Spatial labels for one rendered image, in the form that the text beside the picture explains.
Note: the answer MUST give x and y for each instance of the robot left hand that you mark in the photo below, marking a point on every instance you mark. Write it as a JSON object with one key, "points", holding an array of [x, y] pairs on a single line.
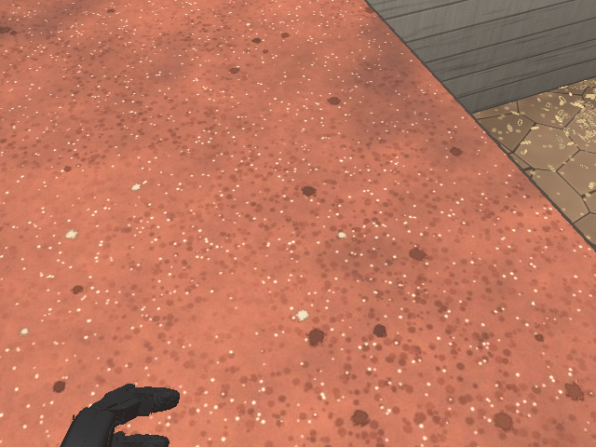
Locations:
{"points": [[95, 426]]}

